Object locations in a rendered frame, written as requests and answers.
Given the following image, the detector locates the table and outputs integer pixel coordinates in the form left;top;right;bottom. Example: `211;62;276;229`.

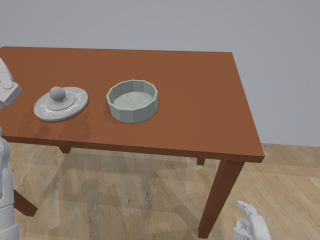
0;46;265;239

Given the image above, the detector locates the pot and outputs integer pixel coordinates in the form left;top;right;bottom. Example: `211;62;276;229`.
106;79;159;124

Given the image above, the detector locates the knob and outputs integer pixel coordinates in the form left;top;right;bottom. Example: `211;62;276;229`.
49;86;66;101

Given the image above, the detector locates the right robot hand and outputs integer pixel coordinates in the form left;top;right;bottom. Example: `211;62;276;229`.
233;200;272;240

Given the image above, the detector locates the lid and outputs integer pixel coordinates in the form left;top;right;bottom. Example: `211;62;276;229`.
33;87;89;122

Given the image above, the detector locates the robot left forearm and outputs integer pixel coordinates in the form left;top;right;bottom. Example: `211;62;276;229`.
0;127;20;240

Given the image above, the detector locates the left robot hand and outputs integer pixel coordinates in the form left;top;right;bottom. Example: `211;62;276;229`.
0;58;22;110

